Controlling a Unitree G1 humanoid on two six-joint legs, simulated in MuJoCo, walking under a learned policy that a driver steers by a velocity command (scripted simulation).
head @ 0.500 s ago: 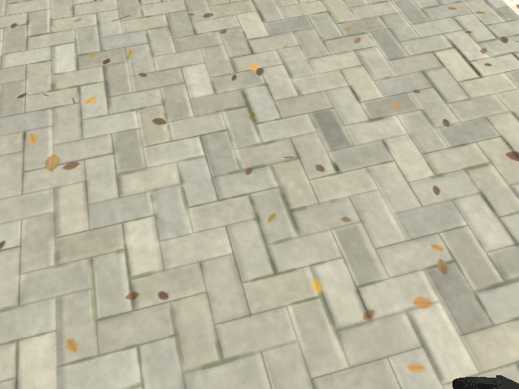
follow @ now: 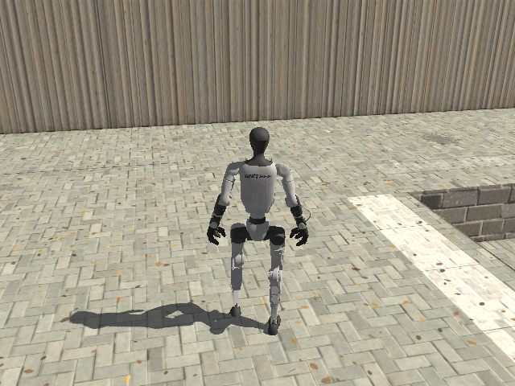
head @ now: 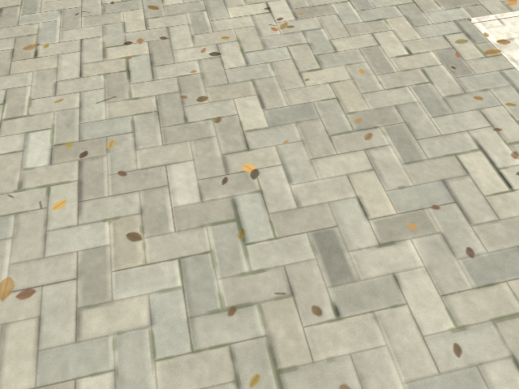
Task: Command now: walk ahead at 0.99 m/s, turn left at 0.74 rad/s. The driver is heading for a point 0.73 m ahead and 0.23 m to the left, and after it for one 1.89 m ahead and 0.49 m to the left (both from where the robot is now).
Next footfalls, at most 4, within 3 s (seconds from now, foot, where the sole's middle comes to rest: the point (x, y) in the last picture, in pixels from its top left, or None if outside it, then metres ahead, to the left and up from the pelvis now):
0.26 left None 0.43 0.07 -0.77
0.68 right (240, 257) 0.88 0.11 -0.77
1.06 left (130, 223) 1.02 0.46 -0.77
1.48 right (197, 188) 1.16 0.26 -0.77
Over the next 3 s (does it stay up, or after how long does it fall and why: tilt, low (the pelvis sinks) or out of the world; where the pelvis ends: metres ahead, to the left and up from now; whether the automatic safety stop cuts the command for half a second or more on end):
stays up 1.76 0.50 0.00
